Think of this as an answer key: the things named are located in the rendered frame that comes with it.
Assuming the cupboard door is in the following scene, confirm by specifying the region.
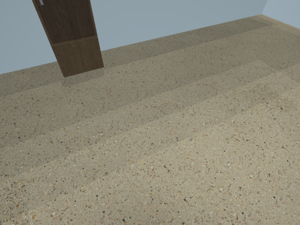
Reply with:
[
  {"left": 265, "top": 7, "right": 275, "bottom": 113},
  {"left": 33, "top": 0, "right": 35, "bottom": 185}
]
[{"left": 35, "top": 0, "right": 96, "bottom": 44}]

